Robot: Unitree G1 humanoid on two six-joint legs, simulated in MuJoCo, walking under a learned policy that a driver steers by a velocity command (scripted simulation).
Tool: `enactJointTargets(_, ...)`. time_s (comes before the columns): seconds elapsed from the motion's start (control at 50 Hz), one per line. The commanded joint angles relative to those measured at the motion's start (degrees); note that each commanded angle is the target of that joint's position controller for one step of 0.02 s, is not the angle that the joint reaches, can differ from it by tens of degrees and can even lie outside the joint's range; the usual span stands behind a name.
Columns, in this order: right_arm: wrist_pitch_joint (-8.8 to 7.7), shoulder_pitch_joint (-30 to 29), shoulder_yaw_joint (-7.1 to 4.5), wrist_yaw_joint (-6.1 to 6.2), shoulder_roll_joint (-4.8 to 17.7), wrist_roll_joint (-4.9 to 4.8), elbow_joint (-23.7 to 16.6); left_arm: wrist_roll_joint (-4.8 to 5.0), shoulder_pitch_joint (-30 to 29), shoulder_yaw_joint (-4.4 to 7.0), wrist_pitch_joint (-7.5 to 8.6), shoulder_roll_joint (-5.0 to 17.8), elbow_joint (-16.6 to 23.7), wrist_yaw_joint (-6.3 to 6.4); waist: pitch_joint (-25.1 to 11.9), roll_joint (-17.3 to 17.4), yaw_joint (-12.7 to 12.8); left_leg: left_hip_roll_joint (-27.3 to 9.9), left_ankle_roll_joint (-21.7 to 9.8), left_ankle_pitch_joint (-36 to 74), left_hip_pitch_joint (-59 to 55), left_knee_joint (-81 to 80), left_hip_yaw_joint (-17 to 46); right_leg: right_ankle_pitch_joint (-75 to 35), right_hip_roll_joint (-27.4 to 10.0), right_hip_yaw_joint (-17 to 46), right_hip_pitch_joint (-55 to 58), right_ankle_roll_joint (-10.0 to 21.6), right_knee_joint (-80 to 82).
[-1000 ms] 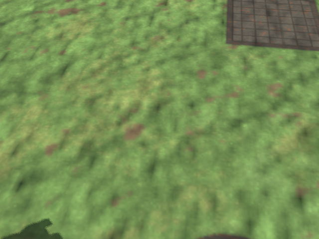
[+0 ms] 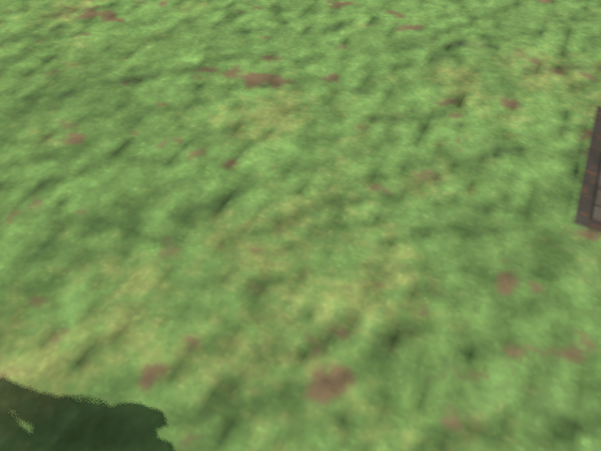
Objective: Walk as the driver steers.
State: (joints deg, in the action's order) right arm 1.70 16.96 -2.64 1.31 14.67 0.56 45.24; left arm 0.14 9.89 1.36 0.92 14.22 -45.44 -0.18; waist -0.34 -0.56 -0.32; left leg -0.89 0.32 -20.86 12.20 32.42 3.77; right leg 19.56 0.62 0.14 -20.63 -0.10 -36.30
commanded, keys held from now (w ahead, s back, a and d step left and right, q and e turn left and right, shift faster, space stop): w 0.66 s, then w+e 0.34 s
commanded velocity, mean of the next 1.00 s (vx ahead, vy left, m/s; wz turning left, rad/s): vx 0.44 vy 0.00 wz -0.08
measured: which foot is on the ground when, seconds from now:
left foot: down 0.00-0.18, up 0.20-0.60, down 0.62-1.00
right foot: down 0.00-0.62, up 0.64-1.00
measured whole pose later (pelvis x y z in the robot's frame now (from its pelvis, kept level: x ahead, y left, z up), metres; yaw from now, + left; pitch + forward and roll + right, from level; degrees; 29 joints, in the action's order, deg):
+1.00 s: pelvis +0.44 +0.05 +0.01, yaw -8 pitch +0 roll +2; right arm -5.9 17.8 -3.0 0.0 15.0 0.9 50.4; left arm 1.1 10.5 3.5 2.3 16.6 -45.6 -0.9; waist 0.9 -2.4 -3.3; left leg 3.6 -3.2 -12.6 -1.5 10.8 -9.7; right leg -4.6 -5.7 4.7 -40.2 0.0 -44.4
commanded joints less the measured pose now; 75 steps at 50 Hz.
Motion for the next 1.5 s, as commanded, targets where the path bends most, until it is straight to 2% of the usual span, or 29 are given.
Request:
enactJointTargets(0.02, -3.04, 1.8, -2.8, 0.53, 10.8, -0.4, -2.2, 1.1, -8.2, 2.21, 3.3, 6.6, 6.4, -0.08, 7.9, 14.1, -2.6, -15.3, -12.5, -16.3, -0.2, -22.3, 23.1, 5.0, -0.5, -0.3, -12.3, 1.6, -9.2)
enactJointTargets(0.08, -3.95, 3.0, -2.6, 0.16, 9.9, -1.83, -1.3, 1.58, -8.5, 1.71, 5.05, 4.9, 6.4, -1.68, 6.4, 10.9, -2.5, -13.6, -11.1, -3.5, -7.1, -19.6, 17.7, 5.4, -2.1, -0.6, -11.6, 4.1, -0.7)
enactJointTargets(0.16, -3.7, -0.4, -2.23, -0.3, 9.0, -1.45, -2.2, 1.21, 5.8, 3.31, 4.28, 7.5, 0.6, -1.81, -0.7, 7.7, 4.6, -7.3, -6.8, 8.9, 6.3, -9.9, 7.7, -9.0, 0.4, -2.1, 19.9, 3.8, 9.3)
enactJointTargets(0.18, -4.22, -1.9, -1.07, -0.41, 5.0, -0.92, -3.7, 0.91, 12.2, 4.28, 4.14, 11.5, -0.4, -1.17, -3.2, -2.3, 7.0, -1.9, -3.1, 8.8, 14.6, 6.0, 1.2, -5.2, -9.0, 11.5, 28.6, 7.3, 14.2)
enactJointTargets(0.2, -5.47, -1.4, -0.79, 0.11, 4.0, -1.37, -6.1, 0.72, 17.4, 5.61, 4.0, 17.0, -1.4, -1.53, -5.7, -16.7, 8.0, 3.0, -0.3, -7.2, 26.7, 22.5, -1.8, 1.0, -20.5, 33.9, 34.7, 15.5, 22.0)
enactJointTargets(0.24, -6.8, -2.3, -2.17, -0.39, 8.6, -2.92, -5.6, 0.48, 12.1, 3.59, 4.46, 10.8, -0.4, -1.25, 2.3, -7.9, 5.1, -2.3, -1.9, -6.2, 35.8, 34.6, 2.5, 7.2, -20.8, 32.4, 29.6, 16.0, 24.0)
enactJointTargets(0.3, -7.12, -4.3, -2.12, -1.24, 6.7, -1.69, -5.0, -0.31, 7.6, 2.65, 4.26, 8.7, 0.7, -0.98, 4.8, -4.3, 2.8, -6.3, -2.4, 4.2, 33.7, 30.1, 0.5, -5.8, -15.5, 19.9, 22.9, 13.0, 26.6)
enactJointTargets(0.42, -6.98, -12.6, -0.17, -2.55, 2.4, -1.19, -7.7, 0.46, 8.7, 3.31, 3.55, 11.6, -0.2, 0.18, 4.8, -4.0, 3.7, -4.0, 1.0, 17.5, 23.9, 7.5, -4.0, -18.7, -11.2, 6.5, 14.9, 11.9, 29.2)
enactJointTargets(0.54, -6.97, -17.2, -0.75, -3.57, 5.8, -1.74, -9.8, 1.64, 11.4, 4.09, 3.07, 12.7, -2.6, 0.41, 5.7, -3.9, 2.8, -2.4, -2.0, 21.1, 18.5, -1.5, -2.7, -21.5, -15.5, 6.0, 19.1, 9.8, 27.3)
enactJointTargets(0.6, -6.71, -3.7, -3.18, -2.98, 10.0, -1.44, -5.9, 1.07, 10.7, 3.96, 2.11, 12.5, -2.7, 0.65, -3.5, -3.4, -4.8, 1.5, -5.6, 16.7, -0.8, -2.7, -6.2, -42.2, -11.9, 1.8, 19.2, 6.7, 8.7)
enactJointTargets(0.62, -6.38, 6.1, -4.29, -2.36, 13.1, -1.24, -3.9, -0.06, 11.5, 2.75, 1.9, 9.8, -1.8, 0.81, -11.1, 0.8, -8.7, -5.5, -8.3, 13.8, -16.6, -1.6, 1.5, -31.6, -9.0, -0.2, 9.6, 4.7, -7.8)
enactJointTargets(0.64, -6.25, 9.1, -5.11, -2.49, 18.8, -0.32, -2.9, 0.0, 19.1, 0.54, 2.85, 1.9, -0.4, 0.5, -18.3, 17.4, -4.0, -19.5, -17.4, -2.1, -33.0, -9.1, 30.7, 4.4, 2.0, -0.5, -11.4, 0.9, -29.7)
enactJointTargets(0.66, -6.5, 8.9, -3.72, -2.79, 13.5, -1.14, -3.2, 1.2, 16.8, 1.45, 4.09, 7.0, -1.2, 0.14, -18.7, 15.0, -5.9, -20.2, -17.6, -13.0, -31.7, -17.4, 41.6, 13.1, 1.3, 7.2, -18.0, 1.5, -37.3)
enactJointTargets(0.68, -6.79, 4.1, -2.78, -2.74, 10.9, -1.18, -3.6, 2.86, 11.7, 2.62, 4.72, 10.9, 0.4, -0.21, -9.4, 11.0, -5.4, -19.5, -14.8, -12.9, -24.8, -18.0, 32.9, 8.9, -1.8, 6.9, -22.7, 2.5, -39.3)
enactJointTargets(0.72, -7.16, -3.0, -2.01, -2.76, 8.2, -0.34, -4.2, 1.82, 7.0, 2.68, 4.79, 10.1, 1.1, 0.13, -2.2, 5.0, -2.2, -15.4, -12.3, 0.4, -10.6, -19.9, 19.3, -0.4, -6.8, 5.4, -19.2, 2.8, -33.8)
enactJointTargets(0.76, -8.12, -5.8, -1.57, -2.8, 6.1, 0.31, -3.7, 1.7, 9.8, 2.92, 3.13, 8.6, -0.2, 0.22, -1.4, 6.8, 0.8, -12.8, -11.4, 7.4, -3.8, -23.1, 11.5, -4.7, -8.8, 6.4, -13.0, 2.2, -30.8)
enactJointTargets(0.88, -9.14, -3.9, -2.21, -1.75, 7.8, 0.59, -0.2, 1.21, 5.1, 3.13, 1.47, 6.6, 1.2, 0.52, 3.0, 3.3, 0.4, -12.3, -11.6, 17.5, -3.7, -27.3, -0.9, -17.7, -7.5, 8.8, -19.8, -0.2, -20.1)
enactJointTargets(1.06, -6.36, 2.3, -2.67, -0.69, 10.3, -0.58, 3.8, 0.98, -9.6, 1.6, 2.32, 3.7, 8.1, -2.68, 7.2, 1.4, -5.3, -14.5, -9.5, 28.0, -17.6, -24.1, -11.4, -22.4, -6.2, 0.1, -23.4, 1.8, -0.2)
enactJointTargets(1.12, -4.8, 1.3, -3.16, -0.29, 12.0, -1.06, 3.6, 1.16, -9.3, 2.14, 2.22, 4.8, 10.3, -3.8, 5.0, 3.5, -3.2, -15.3, -8.1, 48.3, -21.3, -16.7, -13.8, -14.1, -3.1, -4.2, -18.7, 4.3, 1.4)
enactJointTargets(1.16, -3.77, -0.3, -3.58, 0.46, 13.4, -1.08, 2.7, 1.01, -1.2, 3.91, 1.85, 8.1, 9.3, -3.75, -0.7, 5.9, 1.9, -14.3, -6.4, 67.9, -20.5, -3.0, -15.3, -9.3, 1.7, -7.3, -7.1, 6.8, 1.1)
enactJointTargets(1.18, -3.5, -1.7, -3.37, 0.85, 13.2, -1.35, 2.0, 0.78, 8.0, 5.68, 1.9, 11.2, 7.3, -3.04, -5.3, 4.7, 7.0, -11.8, -4.2, 66.4, -14.8, 9.9, -16.4, -15.1, 3.7, -6.7, 6.3, 8.8, 6.1)
enactJointTargets(1.2, -4.32, -0.4, -2.38, 0.85, 10.7, -0.2, 0.5, 0.46, 14.4, 7.18, 1.35, 16.1, 6.2, -1.58, -11.3, -3.1, 8.7, -8.0, -1.0, 41.6, 0.3, 28.0, -16.0, -28.6, -4.9, 6.5, 24.6, 12.5, 6.3)
enactJointTargets(1.22, -6.22, 4.7, -0.03, -0.36, 3.9, 0.96, -2.3, -0.34, 9.7, 7.33, 1.55, 20.4, 8.8, -1.11, -19.3, -16.2, 1.8, 6.2, 3.5, -14.0, 24.5, 51.4, -9.3, -41.1, -22.1, 40.0, 43.5, 26.8, 10.4)
enactJointTargets(1.24, -8.06, 0.8, -1.34, -1.37, 10.4, -0.45, -1.6, -0.36, 11.4, 6.29, 1.54, 16.0, 9.6, -1.3, -26.0, -5.8, 6.8, 3.1, 2.5, -14.4, 26.5, 54.6, 3.3, -45.0, -22.1, 39.3, 44.0, 26.7, 12.4)
enactJointTargets(1.26, -8.5, -4.3, -1.41, -1.55, 10.8, -2.28, -3.9, -0.22, 8.4, 5.5, 1.78, 13.4, 9.9, -1.28, -18.5, -3.6, 6.1, 0.1, 1.3, -10.7, 28.3, 51.5, 3.1, -48.1, -19.5, 28.9, 37.8, 23.6, 11.8)
enactJointTargets(1.28, -8.39, -5.5, -1.24, -1.01, 9.6, -1.65, -4.0, 0.69, 5.6, 5.29, 1.93, 11.9, 9.7, -1.28, -10.1, 2.0, 3.6, -2.1, 1.4, -7.2, 28.7, 45.3, 1.6, -46.7, -15.7, 22.2, 28.0, 20.2, 13.1)
enactJointTargets(1.3, -7.73, -6.0, -1.67, -0.35, 10.2, -0.51, -3.7, 1.1, 2.9, 4.82, 1.81, 10.1, 10.2, -0.85, -6.9, 2.6, 2.0, -3.7, 1.7, -4.8, 26.9, 40.6, 1.1, -44.2, -13.7, 19.1, 21.4, 18.3, 14.6)
enactJointTargets(1.36, -5.42, -2.9, -1.56, -0.01, 8.4, 0.07, -3.9, -0.25, 0.1, 5.03, 1.33, 11.2, 11.4, -0.28, -4.6, -0.2, -1.6, -3.0, 3.8, -1.5, 19.7, 32.6, 0.0, -48.6, -10.6, 15.4, 9.0, 18.1, 17.6)
enactJointTargets(1.5, -4.15, -9.9, -0.86, 0.0, 7.3, -0.21, -6.0, 0.84, 0.8, 5.55, -1.62, 12.8, 10.9, 1.96, -7.9, -5.0, 0.5, 1.2, 6.0, 12.8, 14.7, 12.1, 0.2, -38.8, -6.5, 14.7, 6.0, 12.9, 13.9)
Keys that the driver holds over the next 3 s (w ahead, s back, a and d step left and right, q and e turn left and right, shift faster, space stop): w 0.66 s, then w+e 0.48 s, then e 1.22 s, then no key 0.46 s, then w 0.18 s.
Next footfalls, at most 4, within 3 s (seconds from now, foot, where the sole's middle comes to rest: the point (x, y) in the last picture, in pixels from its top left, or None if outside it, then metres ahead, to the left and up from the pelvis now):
0.62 left None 0.42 0.14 -0.77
1.20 right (358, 379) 0.70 -0.12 -0.77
1.64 left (300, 309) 0.90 0.01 -0.77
2.06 right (373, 384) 0.69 -0.16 -0.77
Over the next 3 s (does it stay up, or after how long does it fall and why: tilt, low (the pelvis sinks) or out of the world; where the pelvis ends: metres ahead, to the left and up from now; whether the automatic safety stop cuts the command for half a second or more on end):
stays up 0.75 -0.07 0.00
